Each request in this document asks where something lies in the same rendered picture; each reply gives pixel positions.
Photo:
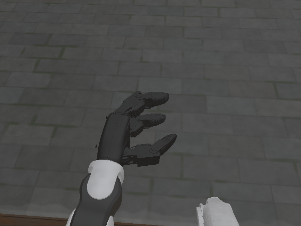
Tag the left robot forearm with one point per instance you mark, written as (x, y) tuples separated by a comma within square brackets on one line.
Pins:
[(100, 195)]

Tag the right robot thigh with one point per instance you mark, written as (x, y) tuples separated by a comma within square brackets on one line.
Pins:
[(215, 213)]

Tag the right robot shin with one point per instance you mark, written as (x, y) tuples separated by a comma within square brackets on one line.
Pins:
[(215, 199)]

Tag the robot left hand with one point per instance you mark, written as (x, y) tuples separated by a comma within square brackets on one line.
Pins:
[(126, 122)]

